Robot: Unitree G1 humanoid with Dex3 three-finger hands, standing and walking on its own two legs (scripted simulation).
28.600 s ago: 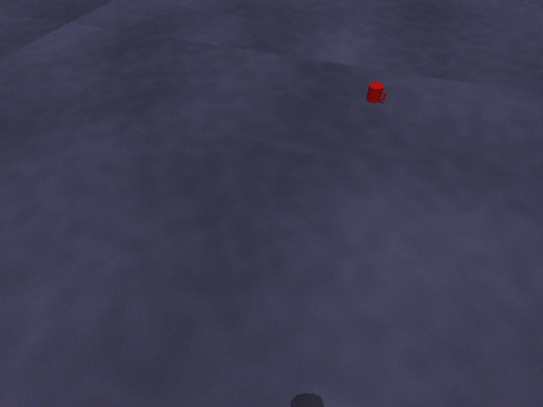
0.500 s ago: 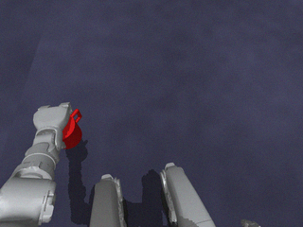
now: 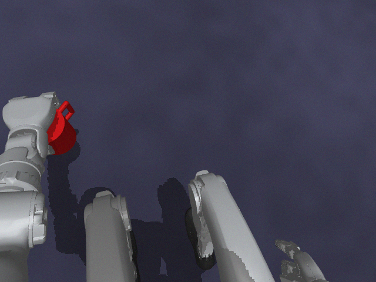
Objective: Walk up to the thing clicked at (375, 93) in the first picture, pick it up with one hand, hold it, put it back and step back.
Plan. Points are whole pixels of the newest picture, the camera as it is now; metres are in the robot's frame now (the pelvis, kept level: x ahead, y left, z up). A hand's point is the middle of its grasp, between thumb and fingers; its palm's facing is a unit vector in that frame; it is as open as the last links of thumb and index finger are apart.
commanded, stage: crouch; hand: left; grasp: from above
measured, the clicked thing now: (54, 125) +0.49 +0.24 -0.21
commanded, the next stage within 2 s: lower in 0.72 s
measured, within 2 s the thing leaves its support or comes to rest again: neither
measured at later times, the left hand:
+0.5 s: hand (55, 130) +0.49 +0.25 -0.24, palm faces -0.47 -0.04 -0.88, open 11.7 cm
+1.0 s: hand (60, 129) +0.50 +0.25 -0.29, palm faces -0.49 -0.03 -0.87, open 11.7 cm
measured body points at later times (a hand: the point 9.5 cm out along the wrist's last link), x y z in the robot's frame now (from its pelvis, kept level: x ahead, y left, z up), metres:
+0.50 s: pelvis -0.01 +0.00 -0.07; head +0.25 +0.05 +0.30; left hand +0.51 +0.25 -0.19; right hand -0.01 -0.27 -0.16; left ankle +0.07 +0.12 -0.41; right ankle +0.08 -0.13 -0.41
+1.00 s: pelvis -0.01 +0.00 -0.10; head +0.26 +0.05 +0.25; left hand +0.52 +0.25 -0.24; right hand -0.01 -0.27 -0.19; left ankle +0.07 +0.12 -0.41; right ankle +0.08 -0.13 -0.41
